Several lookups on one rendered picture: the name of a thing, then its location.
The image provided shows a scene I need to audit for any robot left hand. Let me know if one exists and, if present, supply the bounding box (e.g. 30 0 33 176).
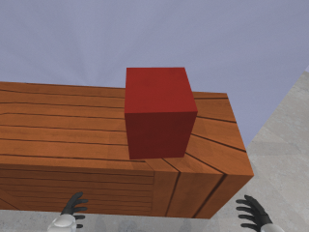
60 191 89 228

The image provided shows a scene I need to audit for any robot right hand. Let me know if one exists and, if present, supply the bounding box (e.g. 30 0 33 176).
236 194 273 232

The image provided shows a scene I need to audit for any pedestal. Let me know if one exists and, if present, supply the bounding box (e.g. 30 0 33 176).
0 81 255 219

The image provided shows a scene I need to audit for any carton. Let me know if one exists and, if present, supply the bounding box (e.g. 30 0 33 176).
124 67 198 160

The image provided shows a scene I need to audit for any robot left forearm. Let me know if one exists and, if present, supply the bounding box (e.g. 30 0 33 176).
46 214 77 232

